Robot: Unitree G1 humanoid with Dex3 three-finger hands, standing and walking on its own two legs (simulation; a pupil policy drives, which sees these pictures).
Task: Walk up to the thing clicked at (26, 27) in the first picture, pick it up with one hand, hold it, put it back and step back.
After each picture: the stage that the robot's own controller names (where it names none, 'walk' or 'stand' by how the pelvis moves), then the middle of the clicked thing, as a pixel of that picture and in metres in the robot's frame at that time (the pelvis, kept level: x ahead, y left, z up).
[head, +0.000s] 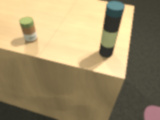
stand; (28, 30) +0.69 +0.30 +0.00
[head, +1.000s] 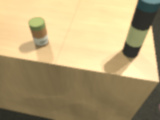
walk; (39, 32) +0.59 +0.20 +0.04
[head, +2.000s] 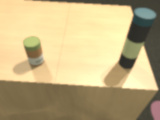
stand; (34, 52) +0.51 +0.23 +0.02
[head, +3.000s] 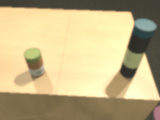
stand; (35, 63) +0.48 +0.22 +0.00
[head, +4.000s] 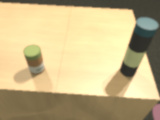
stand; (34, 60) +0.48 +0.22 +0.00
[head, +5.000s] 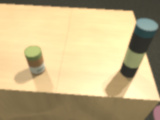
stand; (35, 60) +0.48 +0.22 +0.00
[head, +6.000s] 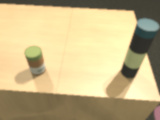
stand; (35, 61) +0.48 +0.22 +0.00
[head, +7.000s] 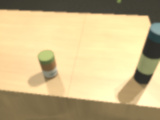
rise first; (48, 64) +0.47 +0.20 +0.00
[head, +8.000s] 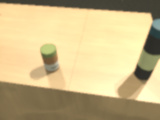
go down; (50, 58) +0.50 +0.20 +0.00
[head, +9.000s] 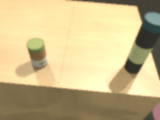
go down; (37, 53) +0.50 +0.19 +0.01
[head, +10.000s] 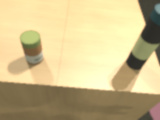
go down; (32, 48) +0.48 +0.18 +0.04
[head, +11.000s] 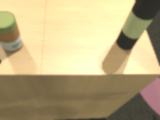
close in; (8, 33) +0.49 +0.20 +0.07
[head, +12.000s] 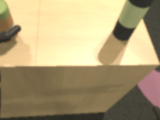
close; (1, 22) +0.52 +0.20 +0.09
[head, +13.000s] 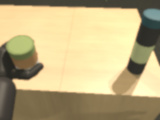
lift; (25, 58) +0.35 +0.17 +0.18
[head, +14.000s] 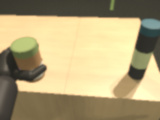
hold; (29, 60) +0.33 +0.17 +0.20
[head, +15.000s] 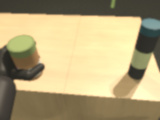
hold; (27, 59) +0.33 +0.17 +0.20
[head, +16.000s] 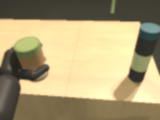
crouch; (32, 60) +0.33 +0.16 +0.20
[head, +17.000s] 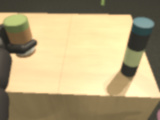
crouch; (20, 37) +0.42 +0.19 +0.21
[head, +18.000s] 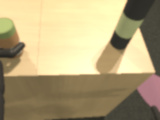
lower; (8, 39) +0.48 +0.19 +0.06
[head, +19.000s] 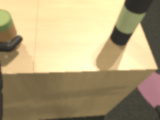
lower; (4, 32) +0.49 +0.19 +0.08
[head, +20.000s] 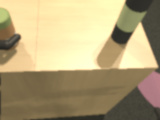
lower; (3, 30) +0.50 +0.20 +0.08
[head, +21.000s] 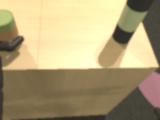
lower; (6, 32) +0.49 +0.19 +0.08
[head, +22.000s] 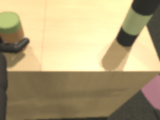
loosen; (12, 34) +0.49 +0.19 +0.08
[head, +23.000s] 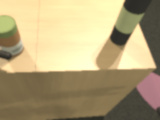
withdraw; (8, 37) +0.48 +0.18 +0.08
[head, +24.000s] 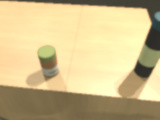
sink last; (48, 62) +0.45 +0.17 +0.04
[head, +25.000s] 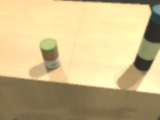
stand; (50, 54) +0.48 +0.18 +0.05
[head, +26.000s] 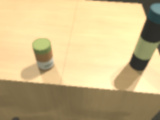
stand; (43, 55) +0.47 +0.17 +0.06
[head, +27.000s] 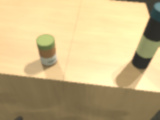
stand; (47, 51) +0.48 +0.17 +0.05
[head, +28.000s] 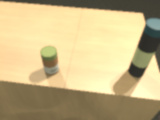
walk; (50, 61) +0.49 +0.16 +0.00
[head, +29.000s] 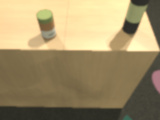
walk; (46, 25) +0.60 +0.20 +0.02
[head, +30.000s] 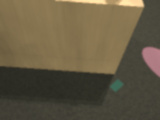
walk; out of the picture +0.95 +0.17 +0.02
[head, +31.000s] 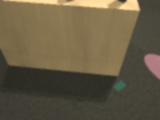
stand; out of the picture +1.12 +0.16 +0.02
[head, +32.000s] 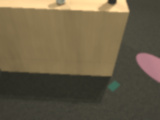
stand; out of the picture +1.11 +0.19 +0.00
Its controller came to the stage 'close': yes
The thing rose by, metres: 0.21
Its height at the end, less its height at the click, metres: +0.00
